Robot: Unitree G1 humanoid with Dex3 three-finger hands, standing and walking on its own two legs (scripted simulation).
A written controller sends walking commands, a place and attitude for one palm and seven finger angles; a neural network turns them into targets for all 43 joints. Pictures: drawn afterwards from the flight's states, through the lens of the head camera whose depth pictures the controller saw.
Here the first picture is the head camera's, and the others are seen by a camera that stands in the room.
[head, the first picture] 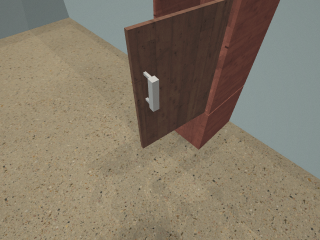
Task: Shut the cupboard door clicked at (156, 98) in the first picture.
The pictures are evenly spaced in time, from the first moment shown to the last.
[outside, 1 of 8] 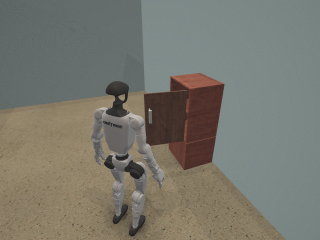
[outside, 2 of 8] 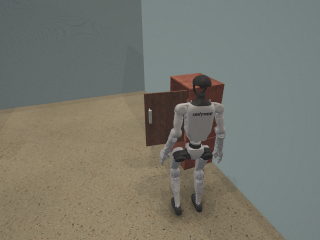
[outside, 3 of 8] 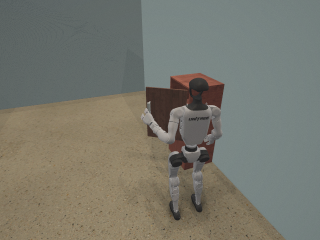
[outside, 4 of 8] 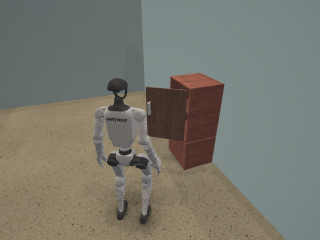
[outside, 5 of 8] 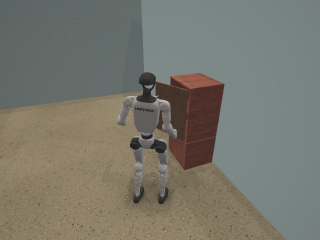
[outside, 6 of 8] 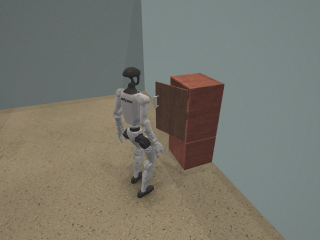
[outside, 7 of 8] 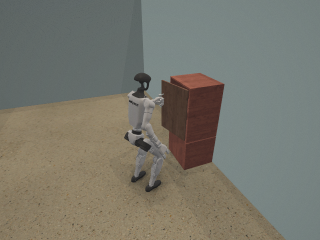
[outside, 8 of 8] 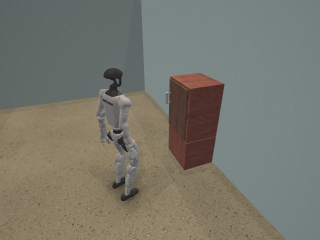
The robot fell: no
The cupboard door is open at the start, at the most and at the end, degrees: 82 82 0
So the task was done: yes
